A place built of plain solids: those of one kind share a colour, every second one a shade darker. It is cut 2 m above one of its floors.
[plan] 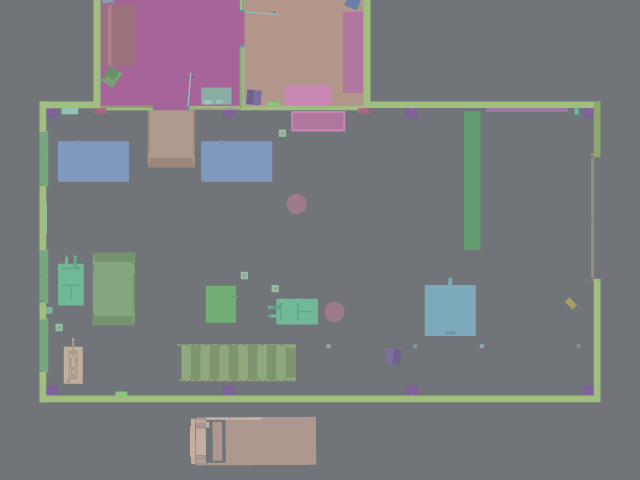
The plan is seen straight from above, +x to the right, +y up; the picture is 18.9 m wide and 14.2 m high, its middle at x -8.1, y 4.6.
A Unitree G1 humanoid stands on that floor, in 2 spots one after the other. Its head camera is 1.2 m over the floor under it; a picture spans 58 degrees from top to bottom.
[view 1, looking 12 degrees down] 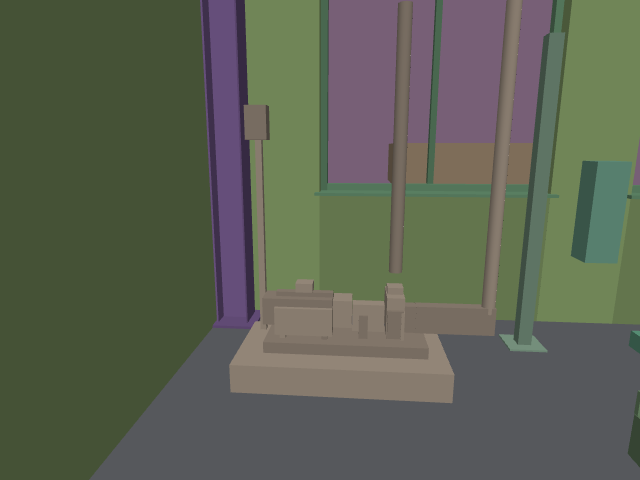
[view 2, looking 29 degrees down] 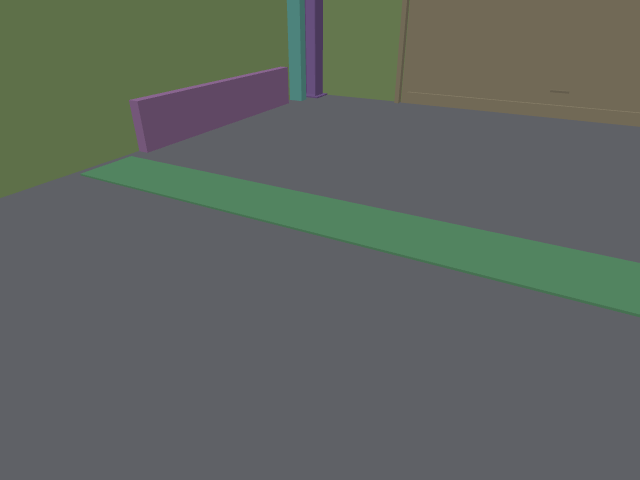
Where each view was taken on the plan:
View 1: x -13.20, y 0.97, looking -175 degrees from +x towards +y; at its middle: wall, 3.08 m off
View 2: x -5.80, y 5.25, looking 28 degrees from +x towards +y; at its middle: ground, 2.48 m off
